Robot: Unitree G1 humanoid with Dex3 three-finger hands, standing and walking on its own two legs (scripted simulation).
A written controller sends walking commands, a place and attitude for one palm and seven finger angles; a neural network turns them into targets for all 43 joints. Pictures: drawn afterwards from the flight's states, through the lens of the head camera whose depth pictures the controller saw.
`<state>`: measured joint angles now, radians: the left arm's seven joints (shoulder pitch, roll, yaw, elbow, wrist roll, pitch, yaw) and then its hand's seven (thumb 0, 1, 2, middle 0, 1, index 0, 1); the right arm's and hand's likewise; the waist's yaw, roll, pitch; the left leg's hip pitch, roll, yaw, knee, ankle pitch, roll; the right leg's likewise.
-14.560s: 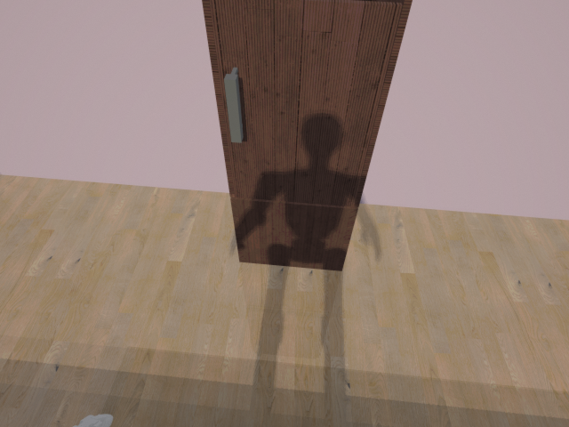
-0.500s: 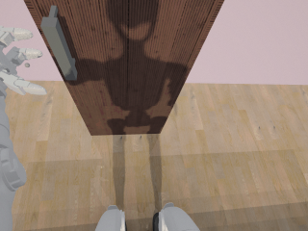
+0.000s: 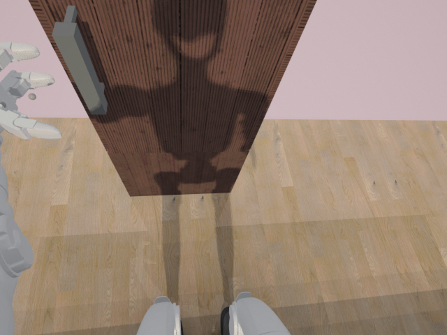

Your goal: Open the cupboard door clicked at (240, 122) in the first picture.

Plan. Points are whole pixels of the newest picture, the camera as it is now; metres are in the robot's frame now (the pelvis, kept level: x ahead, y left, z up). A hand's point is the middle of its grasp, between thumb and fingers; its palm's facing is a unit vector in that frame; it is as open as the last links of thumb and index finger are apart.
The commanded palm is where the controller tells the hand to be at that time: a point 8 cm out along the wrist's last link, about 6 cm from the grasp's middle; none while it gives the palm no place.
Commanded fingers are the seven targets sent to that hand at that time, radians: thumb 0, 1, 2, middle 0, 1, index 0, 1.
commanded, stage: slide the fingers in behind the handle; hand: left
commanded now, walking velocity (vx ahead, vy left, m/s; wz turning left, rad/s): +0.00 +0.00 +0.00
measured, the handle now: (86, 65) +0.56 +0.20 +0.08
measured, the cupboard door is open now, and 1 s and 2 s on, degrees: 0 0 1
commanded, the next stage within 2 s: close the thumb around the handle in 1.48 s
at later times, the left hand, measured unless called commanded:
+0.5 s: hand (57, 96) +0.49 +0.24 +0.08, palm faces +0.00 -1.00 +0.01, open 14.0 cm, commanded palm +0.47 +0.28 +0.08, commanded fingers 0.00 -0.50 0.30 -0.30 -1.20 -0.30 -1.20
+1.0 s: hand (83, 95) +0.49 +0.20 +0.08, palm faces +0.01 -1.00 +0.00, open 14.0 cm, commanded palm +0.47 +0.24 +0.08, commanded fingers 0.00 -0.50 0.30 -0.30 -1.20 -0.30 -1.20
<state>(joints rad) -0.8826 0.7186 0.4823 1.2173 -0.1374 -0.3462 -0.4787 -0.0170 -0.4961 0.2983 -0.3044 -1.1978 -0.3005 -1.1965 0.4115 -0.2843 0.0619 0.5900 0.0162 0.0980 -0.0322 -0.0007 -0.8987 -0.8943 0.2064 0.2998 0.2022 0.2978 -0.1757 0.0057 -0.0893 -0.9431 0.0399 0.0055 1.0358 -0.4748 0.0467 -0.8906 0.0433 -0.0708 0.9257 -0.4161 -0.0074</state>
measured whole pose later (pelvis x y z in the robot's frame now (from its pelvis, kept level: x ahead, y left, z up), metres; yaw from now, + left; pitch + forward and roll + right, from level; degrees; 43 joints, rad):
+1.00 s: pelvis +0.00 -0.01 +0.00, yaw +0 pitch +20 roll -3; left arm -0.85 0.51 0.38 1.14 -0.12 -0.38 -0.28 -0.02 -0.50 0.30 -0.29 -1.19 -0.30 -1.20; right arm 0.40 -0.26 0.04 0.60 0.01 0.08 0.00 0.00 -0.90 -0.89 0.20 0.30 0.20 0.30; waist -0.16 0.02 -0.11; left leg -0.90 0.03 0.02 1.02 -0.47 0.04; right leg -0.87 0.04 -0.06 0.94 -0.43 -0.01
